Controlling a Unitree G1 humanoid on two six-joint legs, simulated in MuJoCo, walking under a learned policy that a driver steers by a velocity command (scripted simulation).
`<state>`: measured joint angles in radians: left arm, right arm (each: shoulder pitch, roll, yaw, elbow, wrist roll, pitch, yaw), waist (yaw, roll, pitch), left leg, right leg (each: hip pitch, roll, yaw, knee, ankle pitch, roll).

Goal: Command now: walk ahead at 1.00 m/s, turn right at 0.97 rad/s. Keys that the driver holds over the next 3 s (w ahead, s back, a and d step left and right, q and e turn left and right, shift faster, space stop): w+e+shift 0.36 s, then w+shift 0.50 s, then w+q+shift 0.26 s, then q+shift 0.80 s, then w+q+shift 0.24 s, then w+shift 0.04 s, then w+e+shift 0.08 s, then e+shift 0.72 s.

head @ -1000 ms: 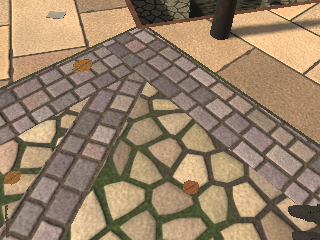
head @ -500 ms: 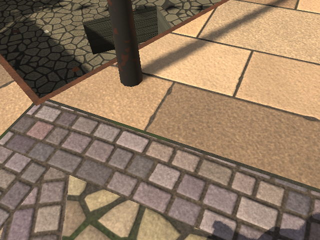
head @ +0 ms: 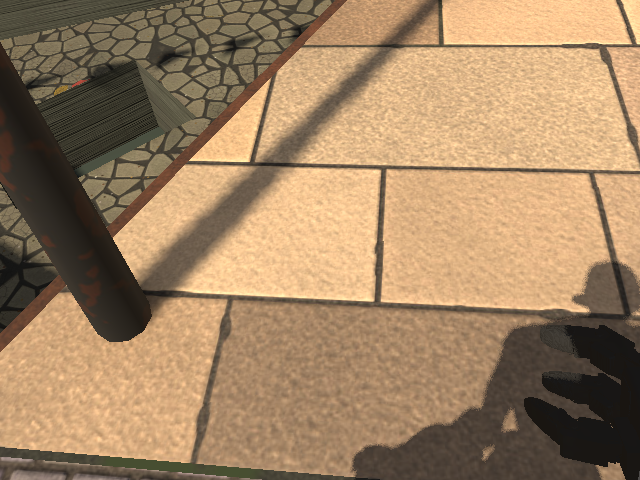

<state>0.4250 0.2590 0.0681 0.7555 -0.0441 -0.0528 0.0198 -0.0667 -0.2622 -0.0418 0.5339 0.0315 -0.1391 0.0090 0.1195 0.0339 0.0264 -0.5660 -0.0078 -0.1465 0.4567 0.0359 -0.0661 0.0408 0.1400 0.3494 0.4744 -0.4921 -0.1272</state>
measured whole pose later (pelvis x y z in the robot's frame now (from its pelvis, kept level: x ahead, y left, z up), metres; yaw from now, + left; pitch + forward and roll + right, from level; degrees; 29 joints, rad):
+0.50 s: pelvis +0.41 -0.04 -0.02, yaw -27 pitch +1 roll +2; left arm 0.00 0.27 0.02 0.55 -0.04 -0.04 -0.07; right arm 0.48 -0.28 -0.04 0.87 -0.01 -0.08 -0.01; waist -0.08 0.00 0.06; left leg 0.30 0.02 0.26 0.32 -0.48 -0.06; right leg -0.66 0.00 -0.09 0.74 -0.08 -0.17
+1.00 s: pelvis +0.85 -0.26 -0.03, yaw -30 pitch +2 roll +1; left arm 0.46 0.28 0.04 0.88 0.04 -0.06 0.01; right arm 0.02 -0.26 -0.01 0.64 0.04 -0.11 0.05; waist 0.04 0.00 0.04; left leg -0.61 -0.05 0.08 0.56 0.00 0.08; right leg 0.23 0.03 -0.02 0.49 -0.46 -0.06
